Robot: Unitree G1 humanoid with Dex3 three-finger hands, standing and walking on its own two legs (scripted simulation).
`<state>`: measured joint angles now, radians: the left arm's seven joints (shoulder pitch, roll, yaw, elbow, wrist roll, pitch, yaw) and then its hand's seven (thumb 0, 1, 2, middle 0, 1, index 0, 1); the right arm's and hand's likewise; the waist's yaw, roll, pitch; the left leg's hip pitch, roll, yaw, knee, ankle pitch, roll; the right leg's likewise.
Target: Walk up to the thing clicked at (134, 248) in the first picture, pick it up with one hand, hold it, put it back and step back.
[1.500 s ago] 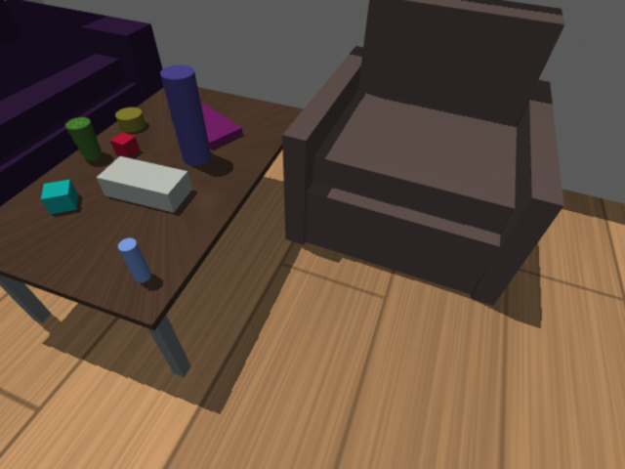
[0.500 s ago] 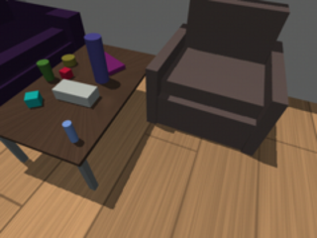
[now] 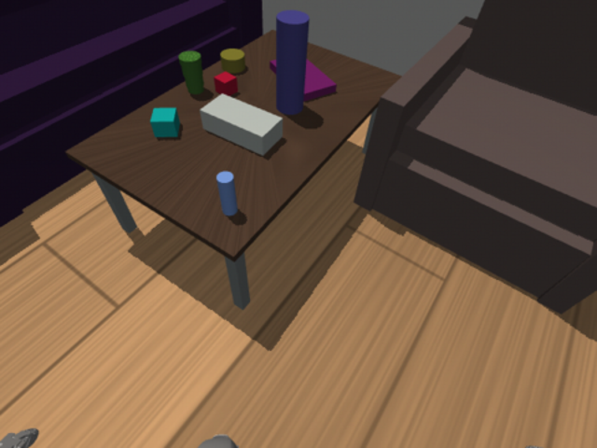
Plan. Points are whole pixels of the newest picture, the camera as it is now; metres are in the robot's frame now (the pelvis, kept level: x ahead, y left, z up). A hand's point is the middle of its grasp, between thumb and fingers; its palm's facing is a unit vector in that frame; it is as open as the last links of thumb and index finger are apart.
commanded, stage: walk up
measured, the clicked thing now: (227, 194) +0.76 +0.16 -0.26
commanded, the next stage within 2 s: none
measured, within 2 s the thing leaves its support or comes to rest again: neither
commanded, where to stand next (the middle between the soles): +0.10 +0.15 m, yaw +20 degrees
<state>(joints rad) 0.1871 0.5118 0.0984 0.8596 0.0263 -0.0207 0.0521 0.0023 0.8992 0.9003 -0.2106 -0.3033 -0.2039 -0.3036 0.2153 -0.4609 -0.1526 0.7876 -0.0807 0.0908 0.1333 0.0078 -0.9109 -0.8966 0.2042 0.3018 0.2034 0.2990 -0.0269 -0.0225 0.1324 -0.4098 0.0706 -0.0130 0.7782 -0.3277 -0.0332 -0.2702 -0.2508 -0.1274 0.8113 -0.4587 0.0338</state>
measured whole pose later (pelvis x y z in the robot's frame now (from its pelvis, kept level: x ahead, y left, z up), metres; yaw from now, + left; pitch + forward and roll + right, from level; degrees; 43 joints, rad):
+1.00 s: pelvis +0.03 +0.16 +0.00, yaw +23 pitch -2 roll -2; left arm 0.14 0.38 0.05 0.85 0.02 0.02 -0.02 0.00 0.90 0.90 -0.21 -0.30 -0.20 -0.30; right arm 0.21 -0.39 -0.02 0.83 0.01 -0.03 -0.05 0.01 -0.90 -0.90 0.21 0.30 0.21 0.30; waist 0.00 -0.01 0.14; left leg -0.38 -0.01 -0.13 0.85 -0.42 -0.01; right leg -0.34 -0.02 -0.03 0.76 -0.38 0.00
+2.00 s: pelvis +0.03 +0.14 +0.04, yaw +24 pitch -2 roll +0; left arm 0.12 0.36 0.03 1.10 0.01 0.02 -0.03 0.00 0.91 0.90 -0.21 -0.30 -0.20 -0.30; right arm 0.09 -0.35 -0.01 1.07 -0.01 -0.03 -0.01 0.01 -0.91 -0.90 0.21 0.30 0.21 0.30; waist 0.02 -0.01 0.06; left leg -0.19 0.00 -0.08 0.43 -0.19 -0.03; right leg -0.18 -0.03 -0.02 0.42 -0.19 0.02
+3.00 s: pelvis +0.05 +0.15 +0.04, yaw +23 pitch -2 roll +0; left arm 0.10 0.36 0.00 1.13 0.01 -0.01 -0.01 0.00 0.90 0.90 -0.21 -0.30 -0.20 -0.30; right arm 0.09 -0.35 0.00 1.14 -0.01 -0.01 0.01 0.01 -0.91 -0.90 0.21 0.30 0.21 0.30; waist 0.00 -0.01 0.05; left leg -0.11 0.01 -0.06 0.32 -0.17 -0.03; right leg -0.12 -0.02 0.00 0.33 -0.18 0.02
